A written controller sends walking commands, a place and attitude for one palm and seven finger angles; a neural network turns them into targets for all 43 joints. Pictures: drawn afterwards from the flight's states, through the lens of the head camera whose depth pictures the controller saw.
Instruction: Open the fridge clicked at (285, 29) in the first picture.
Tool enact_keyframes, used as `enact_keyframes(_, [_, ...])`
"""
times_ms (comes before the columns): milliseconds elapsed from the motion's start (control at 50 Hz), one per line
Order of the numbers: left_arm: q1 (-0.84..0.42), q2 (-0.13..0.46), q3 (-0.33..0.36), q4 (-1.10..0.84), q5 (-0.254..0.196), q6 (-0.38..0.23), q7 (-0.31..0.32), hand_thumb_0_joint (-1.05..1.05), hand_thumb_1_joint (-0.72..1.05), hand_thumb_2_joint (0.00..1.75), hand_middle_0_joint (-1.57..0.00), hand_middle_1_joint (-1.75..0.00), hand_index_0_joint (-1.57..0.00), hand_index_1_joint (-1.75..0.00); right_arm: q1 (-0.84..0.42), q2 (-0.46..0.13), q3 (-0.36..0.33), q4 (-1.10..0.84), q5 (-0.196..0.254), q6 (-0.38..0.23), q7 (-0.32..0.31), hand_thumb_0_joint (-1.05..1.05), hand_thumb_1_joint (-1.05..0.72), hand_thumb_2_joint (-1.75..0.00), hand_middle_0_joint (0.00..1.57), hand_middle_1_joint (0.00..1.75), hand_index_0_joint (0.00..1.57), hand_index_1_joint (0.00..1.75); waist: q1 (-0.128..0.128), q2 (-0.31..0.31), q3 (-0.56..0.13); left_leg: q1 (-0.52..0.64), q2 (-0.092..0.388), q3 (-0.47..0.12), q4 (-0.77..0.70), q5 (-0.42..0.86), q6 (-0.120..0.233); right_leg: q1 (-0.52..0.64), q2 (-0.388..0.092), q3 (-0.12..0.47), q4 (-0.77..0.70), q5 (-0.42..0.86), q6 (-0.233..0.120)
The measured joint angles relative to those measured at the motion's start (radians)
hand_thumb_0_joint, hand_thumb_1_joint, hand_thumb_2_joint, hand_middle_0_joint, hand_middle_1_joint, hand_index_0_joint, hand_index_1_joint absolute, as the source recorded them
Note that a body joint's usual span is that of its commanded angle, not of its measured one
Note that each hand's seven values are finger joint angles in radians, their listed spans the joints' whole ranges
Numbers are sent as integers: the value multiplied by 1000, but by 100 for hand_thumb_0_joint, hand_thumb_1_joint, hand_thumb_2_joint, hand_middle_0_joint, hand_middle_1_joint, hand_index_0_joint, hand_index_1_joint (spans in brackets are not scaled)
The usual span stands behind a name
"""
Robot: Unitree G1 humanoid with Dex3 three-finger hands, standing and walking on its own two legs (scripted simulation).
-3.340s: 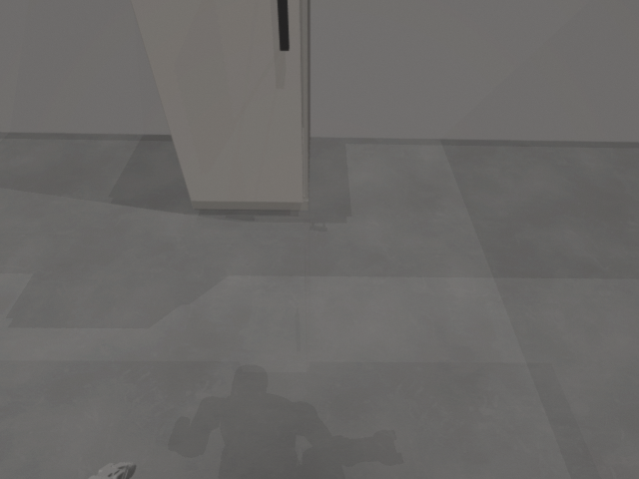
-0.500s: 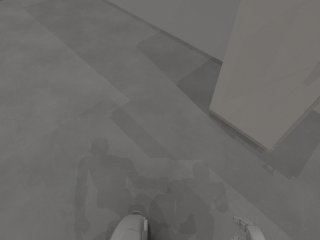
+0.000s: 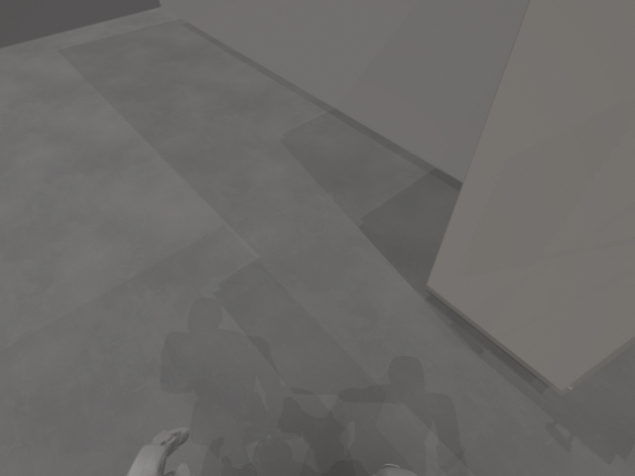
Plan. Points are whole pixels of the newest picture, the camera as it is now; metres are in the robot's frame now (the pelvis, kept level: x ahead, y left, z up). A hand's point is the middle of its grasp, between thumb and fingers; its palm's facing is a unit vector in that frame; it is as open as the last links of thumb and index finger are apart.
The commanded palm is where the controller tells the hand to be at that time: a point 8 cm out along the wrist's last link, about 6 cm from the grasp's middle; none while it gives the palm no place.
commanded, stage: turn to face it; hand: right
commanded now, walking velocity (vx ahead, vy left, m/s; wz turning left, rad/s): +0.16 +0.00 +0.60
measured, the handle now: out of the picture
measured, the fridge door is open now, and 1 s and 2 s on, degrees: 0 0 0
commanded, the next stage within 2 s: take the last steps up to it in 1.60 s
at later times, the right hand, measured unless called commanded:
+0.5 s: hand (459, 449) +0.19 -0.20 -0.15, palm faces +0.08 +0.98 -0.18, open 7.4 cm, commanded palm none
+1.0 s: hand out of the picture +0.00 -0.23 -0.18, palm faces +0.46 +0.85 -0.26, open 7.4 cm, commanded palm none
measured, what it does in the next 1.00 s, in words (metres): steps on the spot, turning right: right foot, then left foot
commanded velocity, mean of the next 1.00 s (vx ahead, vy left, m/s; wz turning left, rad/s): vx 0.00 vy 0.00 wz -0.59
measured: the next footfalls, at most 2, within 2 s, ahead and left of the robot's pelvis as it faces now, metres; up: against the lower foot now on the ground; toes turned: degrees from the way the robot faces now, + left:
right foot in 0.04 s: +0.14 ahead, -0.12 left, +0.00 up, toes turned -7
left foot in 0.56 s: +0.14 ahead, +0.10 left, +0.00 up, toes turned -5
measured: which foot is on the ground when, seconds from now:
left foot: down 0.00-0.04, up 0.06-0.54, down 0.56-1.00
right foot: up 0.00-0.02, down 0.04-0.56, up 0.58-0.98, down 1.00-1.00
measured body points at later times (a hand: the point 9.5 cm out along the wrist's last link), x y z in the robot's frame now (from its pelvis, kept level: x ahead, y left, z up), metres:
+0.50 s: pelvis +0.08 -0.02 +0.01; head +0.11 -0.03 +0.45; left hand +0.05 +0.21 -0.15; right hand +0.19 -0.25 -0.14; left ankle +0.09 +0.11 -0.71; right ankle +0.10 -0.11 -0.73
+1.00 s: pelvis +0.06 -0.02 -0.01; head +0.10 -0.05 +0.44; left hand +0.30 +0.18 -0.13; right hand -0.03 -0.27 -0.16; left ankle +0.10 +0.11 -0.73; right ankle +0.01 -0.12 -0.73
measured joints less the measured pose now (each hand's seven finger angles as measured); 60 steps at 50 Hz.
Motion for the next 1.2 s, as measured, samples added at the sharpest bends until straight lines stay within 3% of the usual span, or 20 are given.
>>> enact_keyframes(40, [-8, 0, -8, -9, 1, -15, 4, 0, 91, 90, -20, -29, -20, -30, 32, 2, -2, 5, 4, 10, 1, 0, -91, -90, 20, 30, 20, 30, -12, 14, 0, -6, 7, -24, 70, -55, -16, 82, 22, -20, -115, 50, -24])
enact_keyframes(80, [-18, -11, -18, -16, 7, -31, 10, 0, 91, 90, -20, -29, -20, -30, 34, -2, -5, 23, 10, 26, 3, 0, -91, -90, 20, 30, 20, 30, -14, 42, 18, -85, 24, -31, 308, -144, -15, 93, 29, -56, -71, 27, -80])
enact_keyframes(120, [-3, -22, -29, -18, 7, -36, 17, 0, 91, 90, -20, -29, -20, -30, 24, -1, -3, 44, 6, 37, 2, 1, -91, -90, 20, 30, 20, 30, 1, 50, 24, -177, 35, -12, 541, -175, -18, 123, 28, -76, -67, -15, -106])
enact_keyframes(160, [31, -34, -35, -2, 4, -39, 26, 0, 91, 90, -20, -29, -20, -30, -2, -2, -2, 53, 3, 41, 2, 1, -91, -90, 20, 30, 19, 30, 20, 56, 27, -243, 61, 15, 642, -138, -31, 164, 36, -80, -116, -9, -105])
enact_keyframes(240, [116, -47, -24, 66, -12, -32, 46, 0, 93, 90, -20, -30, -20, -30, -68, 8, 9, 36, 3, 41, -5, 1, -91, -90, 20, 30, 19, 30, 42, 56, 19, -299, 113, 34, 572, -54, -64, 223, 66, -66, -225, 30, -121])
enact_keyframes(320, [189, -34, -14, 120, -10, -3, 42, -1, 95, 90, -20, -30, -20, -30, -136, 25, 10, 7, 3, 54, -14, 1, -91, -90, 20, 30, 19, 30, 67, 52, 11, -314, 130, 19, 503, -24, -89, 235, 95, -32, -265, 44, -127])
enact_keyframes(440, [256, -39, 0, 148, 0, 39, 30, 0, 93, 90, -20, -30, -20, -30, -217, 41, 6, -34, 9, 75, -20, 0, -91, -90, 20, 30, 19, 30, 111, 31, 13, -283, 109, 23, 397, -67, -101, 213, 118, 26, -246, 38, -117])
enact_keyframes(500, [268, -39, 9, 142, 2, 52, 26, 0, 92, 90, -20, -30, -20, -30, -243, 48, 7, -57, 15, 74, -23, 0, -91, -90, 20, 30, 19, 30, 131, 9, 17, -234, 86, 27, 281, -69, -93, 187, 126, 58, -218, 32, -104])
enact_keyframes(540, [273, -37, 16, 134, -1, 58, 23, 0, 92, 90, -20, -30, -20, -30, -251, 51, 9, -75, 19, 66, -24, 0, -91, -90, 20, 30, 20, 30, 135, -3, 14, -174, 76, 34, 147, 2, -87, 164, 136, 79, -185, 21, -91])
enact_keyframes(600, [260, -21, 29, 121, -8, 74, 16, 1, 91, 90, -20, -30, -20, -30, -248, 64, 16, -92, 12, 50, -32, 0, -91, -90, 20, 30, 20, 30, 134, -36, 17, -136, 75, 70, 84, 50, -13, 102, 139, 101, -32, -115, -55])
enact_keyframes(640, [243, -8, 39, 109, -3, 91, 12, 1, 91, 90, -20, -30, -20, -30, -234, 69, 21, -103, 11, 50, -32, 0, -91, -90, 20, 30, 20, 30, 133, -43, 13, -119, 91, 101, 78, 39, -3, 33, 134, 85, 177, -193, -32])
enact_keyframes(680, [222, 8, 47, 95, 0, 99, 6, 1, 91, 90, -20, -29, -20, -30, -220, 71, 24, -107, 9, 52, -33, 0, -91, -90, 21, 30, 20, 30, 128, -48, 13, -99, 104, 130, 60, 41, -4, -18, 113, 67, 347, -176, -14])
enact_keyframes(740, [186, 29, 52, 72, 1, 103, 0, 1, 91, 90, -20, -29, -20, -30, -199, 67, 24, -108, 6, 50, -35, 0, -91, -90, 21, 30, 20, 30, 119, -41, 20, -80, 127, 169, 48, 43, -5, -45, 77, 52, 449, -152, 10])
enact_keyframes(840, [115, 62, 54, 41, 0, 113, -5, 1, 92, 90, -20, -29, -20, -30, -157, 47, 24, -104, -2, 53, -28, 0, -91, -90, 21, 30, 20, 30, 86, -12, 39, -76, 175, 226, 63, 31, -15, -3, 42, 34, 353, -176, 26])
enact_keyframes(940, [38, 86, 44, 2, -6, 106, -9, 1, 92, 90, -20, -29, -19, -30, -112, 2, 15, -89, -8, 64, -20, 0, -91, -90, 21, 30, 20, 30, 46, 20, 62, -99, 221, 278, 112, 8, -40, 83, 39, -2, 150, -198, 13])
enact_keyframes(1000, [12, 98, 35, -32, -7, 87, -12, 1, 92, 90, -20, -29, -19, -30, -79, -33, 3, -80, -4, 74, -15, 1, -90, -90, 21, 30, 20, 30, 32, 35, 62, -129, 253, 309, 187, -29, -68, 174, 47, -32, -53, -90, -6])
enact_keyframes(1040, [-7, 92, 31, -47, -6, 66, -12, 1, 92, 90, -20, -29, -19, -30, -72, -64, -9, -72, 1, 92, -13, 1, -91, -90, 21, 30, 20, 30, 23, 63, 73, -194, 265, 240, 336, -125, -94, 163, 70, -32, -42, -89, -52])
enact_keyframes(1080, [-9, 83, 20, -56, -9, 50, -6, 0, 92, 90, -20, -29, -20, -30, -76, -82, -16, -60, 2, 115, -19, 1, -91, -90, 20, 30, 20, 30, 19, 63, 75, -267, 223, 147, 513, -208, -109, 158, 73, -15, -29, -116, -82])
enact_keyframes(1140, [6, 67, 9, -56, -7, 46, 5, 0, 91, 90, -20, -29, -20, -30, -95, -93, -23, -60, 5, 119, -16, 1, -91, -90, 20, 30, 20, 30, 23, 51, 72, -339, 182, 75, 661, -153, -123, 181, 82, 23, -87, -87, -86])
enact_keyframes(1200, [22, 51, -1, -46, -8, 50, 7, 0, 91, 90, -20, -29, -20, -30, -116, -91, -21, -81, 6, 108, -10, 1, -91, -90, 20, 30, 19, 30, 25, 44, 69, -368, 169, 37, 675, -80, -133, 208, 101, 54, -154, -44, -93])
